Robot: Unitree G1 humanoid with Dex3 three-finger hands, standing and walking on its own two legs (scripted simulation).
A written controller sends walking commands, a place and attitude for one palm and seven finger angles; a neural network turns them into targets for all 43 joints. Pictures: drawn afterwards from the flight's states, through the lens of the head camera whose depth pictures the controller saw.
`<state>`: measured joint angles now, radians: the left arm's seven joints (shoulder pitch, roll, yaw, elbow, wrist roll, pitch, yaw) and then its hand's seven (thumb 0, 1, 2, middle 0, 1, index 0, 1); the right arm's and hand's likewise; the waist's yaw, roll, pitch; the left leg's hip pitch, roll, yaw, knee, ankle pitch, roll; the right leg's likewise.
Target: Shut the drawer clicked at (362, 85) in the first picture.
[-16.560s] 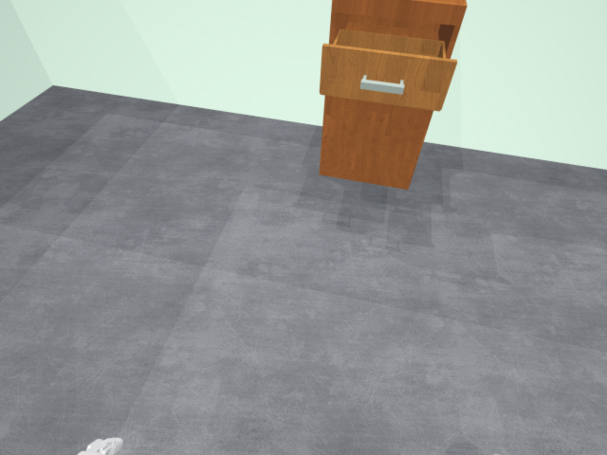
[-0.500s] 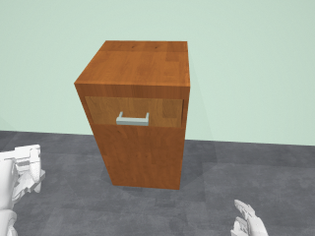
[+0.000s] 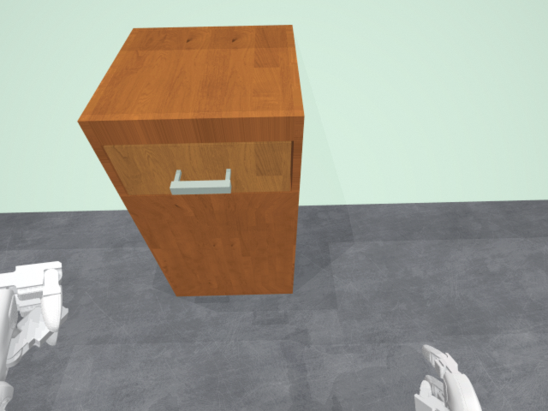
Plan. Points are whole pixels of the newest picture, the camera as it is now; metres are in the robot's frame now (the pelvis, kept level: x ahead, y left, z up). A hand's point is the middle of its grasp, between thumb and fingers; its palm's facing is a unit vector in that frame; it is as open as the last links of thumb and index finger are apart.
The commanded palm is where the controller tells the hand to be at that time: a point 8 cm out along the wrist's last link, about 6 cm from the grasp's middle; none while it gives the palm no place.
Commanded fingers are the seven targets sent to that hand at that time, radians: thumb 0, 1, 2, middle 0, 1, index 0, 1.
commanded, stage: step back with the hand held close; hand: left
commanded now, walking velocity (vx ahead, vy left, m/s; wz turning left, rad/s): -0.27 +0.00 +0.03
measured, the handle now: (202, 180) +0.60 +0.20 -0.08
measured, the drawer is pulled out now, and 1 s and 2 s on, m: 0.00 0.00 0.00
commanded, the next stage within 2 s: stop stepping back and stand still in 1.22 s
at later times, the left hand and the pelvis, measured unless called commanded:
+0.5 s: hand (17, 379) +0.13 +0.24 +0.15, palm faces +0.37 -0.82 -0.44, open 3.3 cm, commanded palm +0.06 +0.29 +0.18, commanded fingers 0.00 0.90 0.90 -1.40 -1.60 -1.40 -1.60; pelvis -0.06 +0.00 -0.01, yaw +2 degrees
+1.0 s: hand out of the picture +0.09 +0.16 +0.16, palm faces +0.16 -0.83 -0.54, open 3.3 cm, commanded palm +0.01 +0.23 +0.18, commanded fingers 0.00 0.90 0.90 -1.40 -1.60 -1.40 -1.60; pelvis -0.13 -0.04 -0.01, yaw -2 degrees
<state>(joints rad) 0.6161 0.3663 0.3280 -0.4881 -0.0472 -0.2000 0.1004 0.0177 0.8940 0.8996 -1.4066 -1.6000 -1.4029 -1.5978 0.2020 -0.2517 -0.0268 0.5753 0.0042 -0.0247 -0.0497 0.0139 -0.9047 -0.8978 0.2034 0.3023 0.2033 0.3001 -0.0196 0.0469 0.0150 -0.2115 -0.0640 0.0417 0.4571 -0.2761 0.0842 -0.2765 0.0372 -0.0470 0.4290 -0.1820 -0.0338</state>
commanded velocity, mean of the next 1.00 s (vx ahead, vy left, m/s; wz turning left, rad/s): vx -0.34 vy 0.00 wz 0.01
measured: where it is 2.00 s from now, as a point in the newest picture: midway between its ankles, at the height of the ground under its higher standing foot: outside the picture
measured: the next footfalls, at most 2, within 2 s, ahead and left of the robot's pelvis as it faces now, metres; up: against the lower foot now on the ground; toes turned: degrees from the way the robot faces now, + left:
right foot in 0.84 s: -0.14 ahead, -0.13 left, +0.00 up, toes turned +0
left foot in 1.24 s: -0.16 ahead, +0.06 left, +0.00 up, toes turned +1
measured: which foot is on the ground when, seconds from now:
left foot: down 0.00-1.00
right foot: down 0.00-0.56, up 0.58-0.82, down 0.84-1.00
